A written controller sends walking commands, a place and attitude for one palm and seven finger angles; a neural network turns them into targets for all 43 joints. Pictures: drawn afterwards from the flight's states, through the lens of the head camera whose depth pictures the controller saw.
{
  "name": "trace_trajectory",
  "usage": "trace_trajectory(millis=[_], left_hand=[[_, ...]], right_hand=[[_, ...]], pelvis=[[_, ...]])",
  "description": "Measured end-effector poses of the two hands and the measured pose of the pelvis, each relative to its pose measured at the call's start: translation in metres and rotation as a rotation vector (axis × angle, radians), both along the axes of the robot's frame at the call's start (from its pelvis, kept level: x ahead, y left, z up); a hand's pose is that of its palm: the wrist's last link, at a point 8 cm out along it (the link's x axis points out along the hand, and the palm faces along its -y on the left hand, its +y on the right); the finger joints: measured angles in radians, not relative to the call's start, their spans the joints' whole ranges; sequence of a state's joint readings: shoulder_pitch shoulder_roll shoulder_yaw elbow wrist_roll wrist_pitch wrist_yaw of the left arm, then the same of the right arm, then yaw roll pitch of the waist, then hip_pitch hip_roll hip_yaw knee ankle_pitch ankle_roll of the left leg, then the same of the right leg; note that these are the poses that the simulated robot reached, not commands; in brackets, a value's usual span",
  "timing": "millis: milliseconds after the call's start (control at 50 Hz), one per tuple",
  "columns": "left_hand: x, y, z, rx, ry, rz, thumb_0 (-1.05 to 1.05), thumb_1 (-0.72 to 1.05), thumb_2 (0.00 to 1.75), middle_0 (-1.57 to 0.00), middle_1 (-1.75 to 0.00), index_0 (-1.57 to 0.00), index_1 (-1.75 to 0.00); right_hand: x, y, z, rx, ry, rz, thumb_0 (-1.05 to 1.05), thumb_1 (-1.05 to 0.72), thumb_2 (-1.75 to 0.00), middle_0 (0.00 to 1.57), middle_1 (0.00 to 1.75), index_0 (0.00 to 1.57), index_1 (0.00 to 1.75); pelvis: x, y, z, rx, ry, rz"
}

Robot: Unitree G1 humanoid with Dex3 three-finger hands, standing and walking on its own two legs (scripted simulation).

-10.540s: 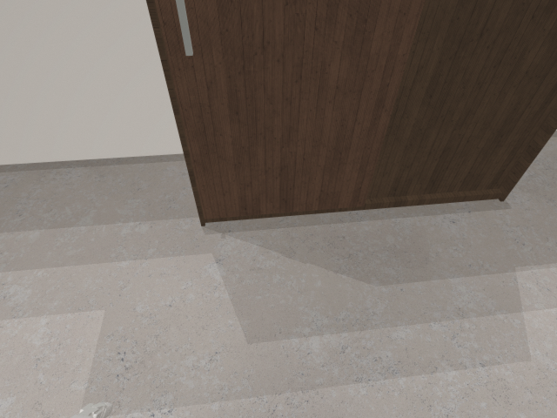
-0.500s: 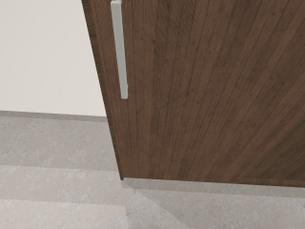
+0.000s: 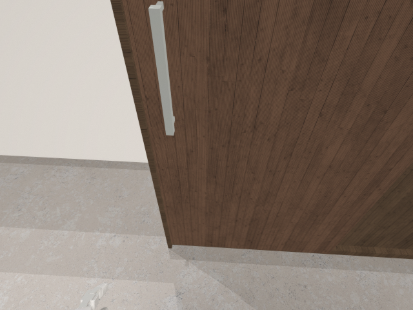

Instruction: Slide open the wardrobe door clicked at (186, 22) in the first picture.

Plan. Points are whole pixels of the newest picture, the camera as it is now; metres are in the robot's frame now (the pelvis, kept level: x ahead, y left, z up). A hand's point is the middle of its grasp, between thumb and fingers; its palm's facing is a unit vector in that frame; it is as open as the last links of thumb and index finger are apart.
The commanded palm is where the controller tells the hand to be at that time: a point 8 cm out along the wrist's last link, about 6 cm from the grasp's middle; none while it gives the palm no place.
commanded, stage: raise the hand with hooked fingers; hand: left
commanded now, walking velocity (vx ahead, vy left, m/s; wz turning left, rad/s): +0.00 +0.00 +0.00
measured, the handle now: (165, 77) +0.53 +0.13 +0.20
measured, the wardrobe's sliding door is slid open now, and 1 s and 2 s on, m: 0.00 0.00 0.00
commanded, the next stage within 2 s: move the hooked fingers beside the handle in 1.98 s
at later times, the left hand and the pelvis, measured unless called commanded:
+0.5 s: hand (96, 272) +0.17 +0.20 +0.05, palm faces +0.13 -0.99 -0.10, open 9.8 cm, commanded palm +0.15 +0.26 +0.05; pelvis +0.00 -0.04 -0.05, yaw +3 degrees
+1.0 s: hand (73, 214) +0.23 +0.24 +0.12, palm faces +0.03 -0.99 -0.10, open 12.7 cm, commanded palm +0.21 +0.29 +0.14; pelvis +0.01 -0.01 -0.01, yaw +1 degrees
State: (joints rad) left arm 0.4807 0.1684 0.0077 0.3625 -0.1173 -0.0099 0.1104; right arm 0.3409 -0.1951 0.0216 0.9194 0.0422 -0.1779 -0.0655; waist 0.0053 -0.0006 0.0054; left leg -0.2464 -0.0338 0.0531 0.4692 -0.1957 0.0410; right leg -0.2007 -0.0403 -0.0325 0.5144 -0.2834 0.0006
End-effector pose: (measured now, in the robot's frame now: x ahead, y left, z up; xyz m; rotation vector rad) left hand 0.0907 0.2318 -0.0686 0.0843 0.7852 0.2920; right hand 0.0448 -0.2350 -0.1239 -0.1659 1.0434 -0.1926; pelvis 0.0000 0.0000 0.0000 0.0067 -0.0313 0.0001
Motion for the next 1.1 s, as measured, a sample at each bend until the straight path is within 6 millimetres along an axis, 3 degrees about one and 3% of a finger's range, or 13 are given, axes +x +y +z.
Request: trace_trajectory(millis=[100,160,220,300,340,380,440,500,580,660,800,960,1100], left_hand=[[0.088,-0.003,0.099,0.047,-0.611,-0.093,0.01,0.83,0.86,-0.21,-0.36,-0.21,-0.35],[0.103,-0.005,0.115,0.033,-0.825,-0.202,0.01,0.77,0.84,-0.21,-0.39,-0.21,-0.39],[0.092,-0.006,0.093,-0.018,-0.812,-0.312,0.0,0.71,0.81,-0.22,-0.43,-0.22,-0.43],[0.051,0.001,0.054,-0.1,-0.621,-0.273,0.0,0.62,0.77,-0.23,-0.49,-0.23,-0.49],[0.032,0.008,0.053,-0.083,-0.598,-0.2,0.01,0.57,0.75,-0.23,-0.52,-0.23,-0.52],[0.022,0.014,0.067,-0.023,-0.65,-0.143,0.01,0.52,0.74,-0.23,-0.55,-0.23,-0.55],[0.027,0.018,0.098,0.073,-0.807,-0.134,0.01,0.45,0.71,-0.24,-0.59,-0.24,-0.59],[0.051,0.015,0.122,0.094,-0.912,-0.223,0.01,0.38,0.68,-0.24,-0.64,-0.24,-0.64],[0.095,0.013,0.13,0.028,-0.81,-0.387,0.01,0.28,0.64,-0.25,-0.7,-0.25,-0.7],[0.119,0.028,0.134,-0.037,-0.688,-0.369,0.01,0.19,0.6,-0.26,-0.76,-0.26,-0.76],[0.114,0.049,0.177,0.028,-0.852,-0.258,0.0,0.03,0.53,-0.27,-0.86,-0.27,-0.86],[0.119,0.052,0.179,0.004,-0.783,-0.311,0.0,-0.16,0.45,-0.28,-0.98,-0.28,-0.98],[0.127,0.075,0.232,0.078,-0.94,-0.274,-0.01,-0.32,0.38,-0.3,-1.09,-0.29,-1.09]], right_hand=[[0.058,-0.011,0.016,-0.009,-0.295,0.023,0.01,-0.91,-0.9,0.2,0.29,0.2,0.3],[0.089,-0.021,0.03,-0.022,-0.421,0.052,0.01,-0.91,-0.9,0.2,0.29,0.2,0.3],[0.113,-0.034,0.044,-0.047,-0.508,0.09,0.01,-0.91,-0.9,0.2,0.3,0.2,0.3],[0.138,-0.049,0.057,-0.106,-0.568,0.133,0.01,-0.9,-0.9,0.2,0.3,0.2,0.3],[0.147,-0.051,0.06,-0.131,-0.575,0.156,0.01,-0.91,-0.9,0.2,0.29,0.2,0.3],[0.153,-0.05,0.058,-0.143,-0.569,0.183,0.01,-0.91,-0.9,0.2,0.29,0.2,0.3],[0.158,-0.042,0.047,-0.13,-0.542,0.224,0.01,-0.91,-0.9,0.19,0.29,0.2,0.3],[0.155,-0.03,0.033,-0.085,-0.508,0.23,0.01,-0.91,-0.9,0.2,0.29,0.2,0.3],[0.14,-0.017,0.021,-0.019,-0.464,0.175,0.01,-0.9,-0.9,0.2,0.3,0.21,0.3],[0.122,-0.016,0.022,0.01,-0.438,0.098,0.01,-0.9,-0.9,0.2,0.3,0.21,0.3],[0.111,-0.024,0.032,-0.033,-0.421,0.097,0.02,-0.9,-0.9,0.2,0.3,0.21,0.3],[0.132,-0.018,0.051,-0.079,-0.485,0.137,0.02,-0.9,-0.9,0.2,0.3,0.2,0.3],[0.153,0.008,0.073,-0.043,-0.581,0.184,0.02,-0.9,-0.9,0.2,0.3,0.2,0.3]], pelvis=[[-0.007,-0.005,-0.01,0.0,0.029,0.008],[-0.012,-0.015,-0.022,0.004,0.079,-0.009],[-0.015,-0.024,-0.034,0.001,0.102,-0.014],[-0.011,-0.03,-0.042,-0.007,0.125,-0.005],[-0.007,-0.033,-0.044,-0.018,0.127,0.007],[-0.004,-0.034,-0.044,-0.029,0.124,0.023],[-0.003,-0.036,-0.046,-0.043,0.116,0.046],[-0.004,-0.037,-0.046,-0.052,0.108,0.055],[-0.002,-0.037,-0.039,-0.042,0.109,0.037],[0.006,-0.034,-0.029,-0.026,0.111,0.007],[0.017,-0.022,-0.02,-0.022,0.096,-0.003],[0.012,-0.011,-0.014,-0.026,0.053,0.012],[0.008,-0.009,-0.007,-0.029,0.004,0.019]])
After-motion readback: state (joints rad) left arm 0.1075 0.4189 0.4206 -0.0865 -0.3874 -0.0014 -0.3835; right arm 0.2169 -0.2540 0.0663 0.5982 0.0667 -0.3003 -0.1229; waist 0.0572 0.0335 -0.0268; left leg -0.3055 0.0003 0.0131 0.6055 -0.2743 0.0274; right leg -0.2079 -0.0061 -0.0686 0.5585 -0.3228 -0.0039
